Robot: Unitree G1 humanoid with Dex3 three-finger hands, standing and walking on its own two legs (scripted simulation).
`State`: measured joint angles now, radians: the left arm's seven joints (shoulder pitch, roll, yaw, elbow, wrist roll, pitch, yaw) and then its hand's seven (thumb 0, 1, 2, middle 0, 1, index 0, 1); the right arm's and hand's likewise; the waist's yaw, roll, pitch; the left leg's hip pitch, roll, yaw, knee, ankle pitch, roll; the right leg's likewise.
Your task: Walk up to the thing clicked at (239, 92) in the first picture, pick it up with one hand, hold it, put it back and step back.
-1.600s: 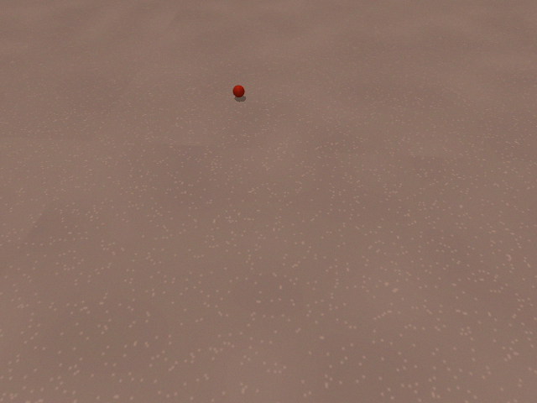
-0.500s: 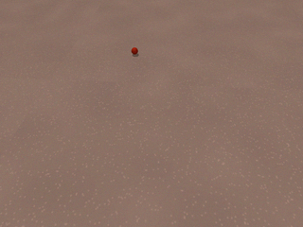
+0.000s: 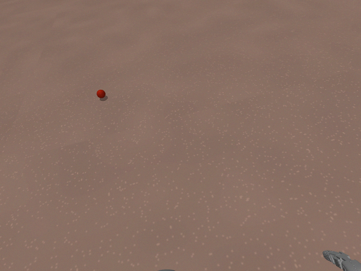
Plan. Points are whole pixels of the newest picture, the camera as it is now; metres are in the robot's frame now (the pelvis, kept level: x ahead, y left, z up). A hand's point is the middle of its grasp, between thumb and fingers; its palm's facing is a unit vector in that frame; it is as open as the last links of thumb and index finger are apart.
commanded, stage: walk up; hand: left
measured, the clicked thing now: (101, 93) +1.73 +0.92 -0.71
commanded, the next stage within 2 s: none
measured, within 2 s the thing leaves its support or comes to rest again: neither
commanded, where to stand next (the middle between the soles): +1.32 +1.07 m, yaw -57 degrees
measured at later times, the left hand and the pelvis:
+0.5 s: hand (71, 158) +0.50 +0.44 -0.11, palm faces -0.34 -0.80 -0.49, open 7.4 cm; pelvis +0.30 +0.19 +0.02, yaw -15 degrees
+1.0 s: hand (63, 117) +0.72 +0.56 -0.11, palm faces -0.38 -0.74 -0.56, open 7.4 cm; pelvis +0.55 +0.31 +0.00, yaw -26 degrees
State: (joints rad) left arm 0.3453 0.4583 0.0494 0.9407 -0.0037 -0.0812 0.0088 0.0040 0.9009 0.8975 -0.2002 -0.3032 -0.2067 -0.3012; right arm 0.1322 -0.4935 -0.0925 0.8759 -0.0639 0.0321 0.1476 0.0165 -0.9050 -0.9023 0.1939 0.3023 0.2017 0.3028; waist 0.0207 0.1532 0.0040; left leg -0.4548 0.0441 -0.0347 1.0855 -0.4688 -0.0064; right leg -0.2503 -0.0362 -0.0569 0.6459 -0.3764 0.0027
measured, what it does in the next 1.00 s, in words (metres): walks ahead, turning right: left foot, then right foot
